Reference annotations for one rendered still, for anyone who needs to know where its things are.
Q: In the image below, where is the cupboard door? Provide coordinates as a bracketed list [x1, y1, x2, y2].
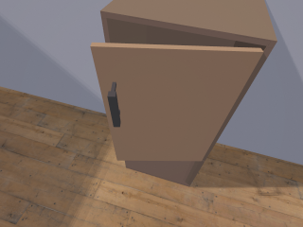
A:
[90, 43, 263, 162]

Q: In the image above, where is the handle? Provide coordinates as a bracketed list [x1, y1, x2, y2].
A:
[107, 81, 121, 128]

